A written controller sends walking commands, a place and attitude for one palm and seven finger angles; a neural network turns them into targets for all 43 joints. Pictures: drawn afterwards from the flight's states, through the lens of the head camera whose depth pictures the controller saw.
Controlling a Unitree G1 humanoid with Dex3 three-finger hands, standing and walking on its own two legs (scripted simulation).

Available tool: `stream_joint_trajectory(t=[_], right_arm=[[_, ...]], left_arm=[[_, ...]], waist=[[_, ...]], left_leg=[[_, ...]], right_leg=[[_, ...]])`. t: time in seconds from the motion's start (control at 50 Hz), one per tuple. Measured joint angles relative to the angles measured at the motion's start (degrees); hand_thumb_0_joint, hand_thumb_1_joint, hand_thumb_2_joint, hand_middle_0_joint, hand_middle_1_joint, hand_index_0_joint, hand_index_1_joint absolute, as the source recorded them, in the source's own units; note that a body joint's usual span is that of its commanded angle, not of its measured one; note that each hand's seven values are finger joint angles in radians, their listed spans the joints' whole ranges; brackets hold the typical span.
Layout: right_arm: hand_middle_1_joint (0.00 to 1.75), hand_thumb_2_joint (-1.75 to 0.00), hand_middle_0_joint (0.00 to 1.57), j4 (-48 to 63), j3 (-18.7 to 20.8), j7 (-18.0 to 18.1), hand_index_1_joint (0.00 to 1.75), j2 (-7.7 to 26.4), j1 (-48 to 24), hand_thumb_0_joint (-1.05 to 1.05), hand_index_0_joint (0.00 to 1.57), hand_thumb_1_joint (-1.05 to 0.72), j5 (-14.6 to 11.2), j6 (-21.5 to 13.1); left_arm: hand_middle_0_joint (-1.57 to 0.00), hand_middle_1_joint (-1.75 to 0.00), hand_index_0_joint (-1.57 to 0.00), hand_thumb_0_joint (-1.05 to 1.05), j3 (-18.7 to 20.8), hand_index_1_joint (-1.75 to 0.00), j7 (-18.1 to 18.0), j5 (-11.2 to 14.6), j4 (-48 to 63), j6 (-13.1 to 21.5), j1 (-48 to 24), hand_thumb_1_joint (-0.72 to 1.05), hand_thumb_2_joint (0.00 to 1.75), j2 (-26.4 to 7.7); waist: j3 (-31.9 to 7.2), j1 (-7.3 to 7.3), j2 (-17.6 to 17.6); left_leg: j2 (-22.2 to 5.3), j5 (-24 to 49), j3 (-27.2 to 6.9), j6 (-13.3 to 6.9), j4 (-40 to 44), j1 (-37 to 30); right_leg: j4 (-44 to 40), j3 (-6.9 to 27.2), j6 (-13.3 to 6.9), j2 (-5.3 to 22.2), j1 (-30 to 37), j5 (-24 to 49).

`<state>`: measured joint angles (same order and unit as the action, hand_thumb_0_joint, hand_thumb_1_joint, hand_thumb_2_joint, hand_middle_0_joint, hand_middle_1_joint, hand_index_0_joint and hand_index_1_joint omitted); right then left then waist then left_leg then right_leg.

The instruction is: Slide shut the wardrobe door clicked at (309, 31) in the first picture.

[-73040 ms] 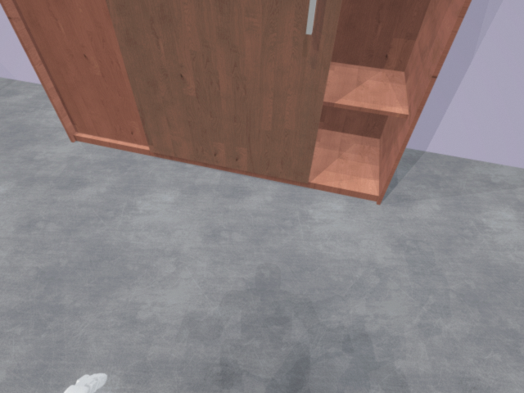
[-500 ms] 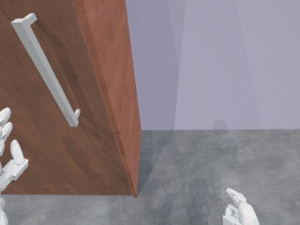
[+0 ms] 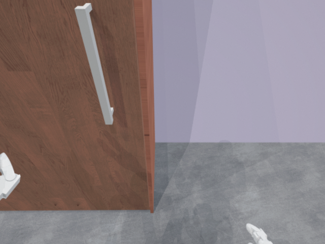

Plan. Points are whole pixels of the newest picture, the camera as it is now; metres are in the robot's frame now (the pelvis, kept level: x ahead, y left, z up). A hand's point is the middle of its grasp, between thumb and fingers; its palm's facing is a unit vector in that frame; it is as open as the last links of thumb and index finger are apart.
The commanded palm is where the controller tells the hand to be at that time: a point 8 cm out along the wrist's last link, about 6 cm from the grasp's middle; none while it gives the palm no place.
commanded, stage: step back with the hand held close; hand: left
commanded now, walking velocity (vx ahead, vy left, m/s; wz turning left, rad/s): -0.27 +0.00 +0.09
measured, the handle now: (100, 73) +0.45 +0.21 +0.22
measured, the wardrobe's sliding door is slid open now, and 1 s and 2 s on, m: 0.00 0.00 0.00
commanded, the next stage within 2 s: stop stepping back and stand still in 0.44 s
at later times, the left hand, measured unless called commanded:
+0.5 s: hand out of the picture +0.03 +0.28 +0.17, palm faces +0.53 -0.74 -0.41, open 7.4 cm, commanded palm -0.02 +0.29 +0.19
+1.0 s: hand out of the picture -0.16 +0.31 +0.17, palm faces +0.64 -0.73 -0.26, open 7.4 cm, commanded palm -0.22 +0.32 +0.19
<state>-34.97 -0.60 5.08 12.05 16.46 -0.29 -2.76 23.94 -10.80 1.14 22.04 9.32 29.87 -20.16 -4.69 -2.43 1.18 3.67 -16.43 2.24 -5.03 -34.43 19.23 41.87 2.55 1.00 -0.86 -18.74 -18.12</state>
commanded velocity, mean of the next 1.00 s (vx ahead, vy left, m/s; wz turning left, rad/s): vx -0.02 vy -0.04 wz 0.07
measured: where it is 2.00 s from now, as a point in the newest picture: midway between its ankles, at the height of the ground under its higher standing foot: outside the picture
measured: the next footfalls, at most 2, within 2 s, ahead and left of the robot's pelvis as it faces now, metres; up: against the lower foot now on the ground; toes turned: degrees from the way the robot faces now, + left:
right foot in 0.14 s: -0.11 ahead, -0.13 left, +0.00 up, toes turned +0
left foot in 0.54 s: -0.14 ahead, +0.13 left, +0.00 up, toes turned +3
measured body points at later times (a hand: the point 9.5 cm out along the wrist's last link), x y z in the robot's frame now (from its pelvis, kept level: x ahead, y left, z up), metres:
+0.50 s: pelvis -0.16 -0.01 +0.01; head -0.17 +0.00 +0.46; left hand +0.00 +0.32 +0.19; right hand -0.01 -0.28 -0.07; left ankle -0.16 +0.12 -0.70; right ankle -0.15 -0.13 -0.73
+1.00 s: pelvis -0.33 +0.01 +0.01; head -0.38 +0.01 +0.46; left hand -0.20 +0.35 +0.18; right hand -0.16 -0.20 -0.08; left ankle -0.28 +0.14 -0.66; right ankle -0.35 -0.09 -0.73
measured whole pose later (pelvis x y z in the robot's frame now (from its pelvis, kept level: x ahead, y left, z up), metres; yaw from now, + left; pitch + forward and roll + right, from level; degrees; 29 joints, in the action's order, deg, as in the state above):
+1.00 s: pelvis -0.33 +0.01 +0.01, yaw +5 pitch -2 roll +0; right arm -40.3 -1.5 3.8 11.9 15.4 -0.6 -2.0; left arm 20.1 -10.4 2.6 17.4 5.7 23.2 -17.1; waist -6.7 -3.2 -0.8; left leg -3.2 -18.0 3.4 1.3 -58.5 31.3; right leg 24.2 -4.3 -2.1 0.3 -6.7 -16.2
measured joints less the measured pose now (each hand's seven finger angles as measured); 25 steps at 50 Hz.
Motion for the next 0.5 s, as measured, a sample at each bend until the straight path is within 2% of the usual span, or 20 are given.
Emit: stream_joint_trajectory(t=[0.06,0.1,0.18,0.24,0.3,0.32,0.36,0.42,0.46,0.5], right_arm=[[0.30,-0.90,0.20,-0.8,-1.1,-0.6,0.30,-1.4,-2.2,0.01,0.20,-0.90,0.8,-1.5],[0.30,-0.90,0.20,-0.6,-1.7,-1.1,0.30,-2.1,-4.7,0.01,0.20,-0.90,1.2,-2.6],[0.30,-0.90,0.20,1.6,-2.1,-2.8,0.30,-2.9,-9.8,0.01,0.21,-0.90,1.2,-4.1],[0.30,-0.90,0.20,3.3,-1.8,-3.6,0.30,-2.6,-11.8,0.01,0.21,-0.90,0.8,-3.6],[0.30,-0.90,0.20,3.9,-1.1,-3.5,0.30,-1.8,-10.3,0.01,0.21,-0.90,-0.3,-1.8],[0.30,-0.90,0.20,3.7,-0.7,-3.3,0.30,-1.4,-9.2,0.01,0.21,-0.90,-0.8,-1.1],[0.30,-0.90,0.20,2.5,0.2,-2.7,0.30,-0.5,-6.1,0.01,0.21,-0.90,-1.3,0.1],[0.30,-0.90,0.20,-0.3,1.5,-1.3,0.30,1.4,-2.3,0.01,0.20,-0.90,-1.0,1.1],[0.30,-0.90,0.20,-1.6,1.7,-0.2,0.30,2.7,-1.2,0.01,0.20,-0.90,-0.7,1.5],[0.30,-0.90,0.20,-2.3,1.8,0.7,0.30,3.9,-1.2,0.01,0.20,-0.90,-0.6,1.4]], left_arm=[[-0.21,-0.30,-0.20,0.01,-1.2,-0.30,-0.1,0.0,-1.0,-0.1,-4.2,0.89,0.90,2.4],[-0.21,-0.30,-0.20,0.01,-1.9,-0.30,0.0,0.1,-0.2,-0.1,-6.7,0.89,0.90,2.8],[-0.21,-0.30,-0.20,0.02,-2.3,-0.30,0.6,0.7,5.0,0.5,-7.7,0.89,0.90,0.2],[-0.21,-0.30,-0.20,0.02,-0.9,-0.30,1.7,1.6,9.4,1.3,-4.0,0.89,0.90,-3.4],[-0.21,-0.30,-0.21,0.01,1.5,-0.30,2.6,2.9,12.4,2.1,2.5,0.89,0.90,-7.4],[-0.21,-0.30,-0.21,0.01,2.3,-0.30,2.7,3.3,12.8,2.4,4.7,0.89,0.90,-8.5],[-0.22,-0.30,-0.21,0.01,3.2,-0.30,2.6,3.5,12.1,2.8,7.9,0.89,0.90,-9.5],[-0.22,-0.30,-0.22,0.01,2.9,-0.30,1.6,2.5,8.2,2.0,7.5,0.89,0.90,-7.6],[-0.22,-0.30,-0.21,0.01,2.0,-0.30,0.7,1.6,4.1,1.3,3.7,0.89,0.90,-5.3],[-0.21,-0.30,-0.21,0.01,0.6,-0.30,-0.1,1.1,0.7,0.1,-1.5,0.89,0.90,-2.9]], waist=[[0.5,-1.36,-1.5],[2.2,-1.45,-2.3],[5.9,0.39,-2.3],[7.8,2.59,-0.1],[7.0,3.79,1.5],[6.1,3.81,1.4],[3.4,3.51,0.3],[-0.1,2.29,-1.5],[-0.4,1.76,-2.1],[1.0,1.70,-2.1]], left_leg=[[0.1,2.0,0.9,0.1,1.1,1.9],[-0.2,4.0,1.5,0.3,2.3,3.3],[-1.6,8.5,2.0,1.1,4.7,6.2],[-3.6,11.5,1.1,1.7,5.8,8.0],[-5.2,13.3,-0.4,2.8,5.6,8.9],[-5.1,10.5,-1.1,3.7,3.4,9.1],[-3.6,0.3,-2.6,5.1,-5.7,10.0],[-2.6,-6.9,-3.0,6.6,-16.8,9.3],[-3.7,-7.5,-2.8,7.0,-16.4,6.8],[-5.1,-6.0,-3.0,7.0,-10.8,3.5]], right_leg=[[-1.6,0.2,-0.1,0.8,3.3,-3.3],[-3.6,0.1,-0.2,1.0,4.8,-4.8],[-9.0,-0.4,-0.6,0.6,6.5,-5.4],[-11.4,-1.4,-1.2,-1.5,5.4,-2.7],[-12.0,-2.4,-2.0,-3.3,4.8,-0.3],[-11.7,-2.4,-2.3,-3.5,4.8,-0.2],[-11.1,-2.3,-2.5,-2.7,4.6,-0.2],[-12.0,-2.0,-2.2,-0.7,4.3,1.0],[-12.3,-2.5,-1.6,0.3,3.7,2.3],[-11.7,-3.8,-1.0,1.2,2.5,3.3]])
